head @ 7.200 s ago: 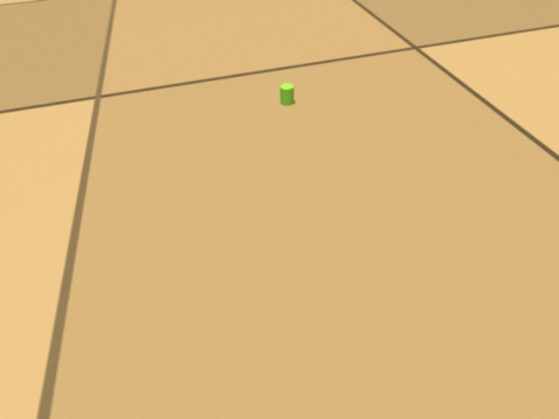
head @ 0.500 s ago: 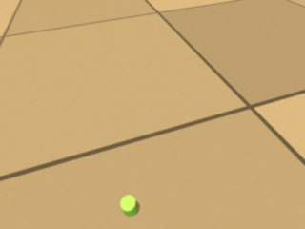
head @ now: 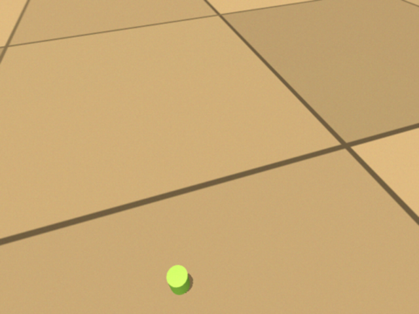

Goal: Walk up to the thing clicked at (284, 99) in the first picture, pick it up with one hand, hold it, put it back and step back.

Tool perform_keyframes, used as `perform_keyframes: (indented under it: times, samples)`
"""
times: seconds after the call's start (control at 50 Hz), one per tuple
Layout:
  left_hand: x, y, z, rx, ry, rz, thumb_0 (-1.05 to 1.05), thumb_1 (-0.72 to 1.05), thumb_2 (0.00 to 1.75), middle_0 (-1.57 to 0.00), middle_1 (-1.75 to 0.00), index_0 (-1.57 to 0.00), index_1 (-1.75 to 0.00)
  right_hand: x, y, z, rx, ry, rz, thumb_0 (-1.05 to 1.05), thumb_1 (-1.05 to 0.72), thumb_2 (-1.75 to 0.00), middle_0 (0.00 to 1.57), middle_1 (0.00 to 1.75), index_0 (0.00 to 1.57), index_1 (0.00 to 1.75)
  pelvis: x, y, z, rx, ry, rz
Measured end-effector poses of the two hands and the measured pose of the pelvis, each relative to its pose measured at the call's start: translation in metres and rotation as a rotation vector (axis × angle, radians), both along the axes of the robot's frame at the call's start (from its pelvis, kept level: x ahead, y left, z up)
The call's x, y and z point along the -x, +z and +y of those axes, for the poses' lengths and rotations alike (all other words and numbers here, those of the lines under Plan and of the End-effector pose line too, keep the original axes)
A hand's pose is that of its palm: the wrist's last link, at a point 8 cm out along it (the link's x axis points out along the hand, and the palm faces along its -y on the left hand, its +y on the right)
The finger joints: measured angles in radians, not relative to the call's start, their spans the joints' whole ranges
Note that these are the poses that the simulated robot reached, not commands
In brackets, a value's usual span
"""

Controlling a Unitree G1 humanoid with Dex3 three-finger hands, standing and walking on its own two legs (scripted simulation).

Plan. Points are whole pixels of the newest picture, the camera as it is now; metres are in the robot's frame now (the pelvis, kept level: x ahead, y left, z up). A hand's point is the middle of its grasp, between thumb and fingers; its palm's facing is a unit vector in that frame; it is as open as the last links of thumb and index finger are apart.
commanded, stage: walk up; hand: left
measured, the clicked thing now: (178, 280) +0.40 +0.19 -0.72
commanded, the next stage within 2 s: none
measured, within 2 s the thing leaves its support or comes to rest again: neither
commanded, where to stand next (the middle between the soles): +0.05 -0.01 m, yaw -2 degrees
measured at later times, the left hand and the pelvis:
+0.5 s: hand out of the picture +0.02 +0.28 -0.19, palm faces -0.07 -0.95 -0.31, open 7.4 cm; pelvis -0.09 +0.02 -0.02, yaw -1 degrees
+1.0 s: hand out of the picture +0.02 +0.28 -0.15, palm faces -0.01 -0.90 -0.43, open 7.4 cm; pelvis -0.05 +0.00 -0.02, yaw -1 degrees
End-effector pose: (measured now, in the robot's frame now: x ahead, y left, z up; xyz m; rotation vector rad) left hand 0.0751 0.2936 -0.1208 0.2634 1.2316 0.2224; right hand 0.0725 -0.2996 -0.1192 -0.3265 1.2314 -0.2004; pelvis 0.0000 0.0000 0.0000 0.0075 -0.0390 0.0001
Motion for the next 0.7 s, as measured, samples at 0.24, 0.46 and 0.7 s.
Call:
perform_keyframes:
  times: [0.24, 0.46, 0.7]
  samples:
    - [0.007, -0.021, 0.033, -0.039, -0.055, -0.041, 0.01, 0.91, 0.9, -0.2, -0.3, -0.2, -0.3, 0.036, -0.004, -0.011, 0.1, -0.008, 0.001, 0.01, -0.9, -0.9, 0.2, 0.3, 0.2, 0.3, 0.057, -0.025, 0.02, -0.004, 0.02, 0.017]
    - [0.046, -0.032, 0.037, 0.0, -0.081, -0.023, 0.01, 0.91, 0.9, -0.2, -0.3, -0.2, -0.3, 0.132, 0.011, 0.005, 0.143, -0.046, 0.088, 0.01, -0.9, -0.9, 0.2, 0.3, 0.21, 0.3, 0.088, -0.021, 0.026, 0.017, 0.0, 0.015]
    - [0.051, -0.001, 0.007, -0.063, -0.171, -0.088, 0.01, 0.91, 0.9, -0.2, -0.3, -0.2, -0.3, 0.161, 0.006, -0.052, 0.099, -0.102, 0.001, 0.01, -0.9, -0.9, 0.2, 0.3, 0.21, 0.3, 0.082, -0.021, -0.013, 0.05, -0.054, -0.038]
